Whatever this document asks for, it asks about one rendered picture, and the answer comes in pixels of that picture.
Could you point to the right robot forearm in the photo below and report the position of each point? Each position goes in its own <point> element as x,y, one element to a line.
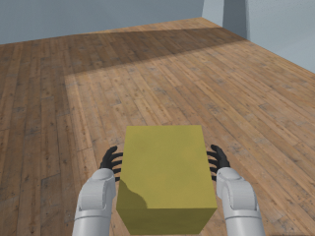
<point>239,203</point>

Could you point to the robot left hand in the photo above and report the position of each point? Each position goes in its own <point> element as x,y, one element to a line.
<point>108,163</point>

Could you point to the carton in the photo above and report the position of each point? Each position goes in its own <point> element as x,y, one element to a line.
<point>165,185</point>

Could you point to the robot right hand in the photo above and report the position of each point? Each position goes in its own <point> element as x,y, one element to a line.
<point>220,162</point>

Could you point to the left robot forearm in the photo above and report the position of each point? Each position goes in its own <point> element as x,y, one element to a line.
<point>94,206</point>

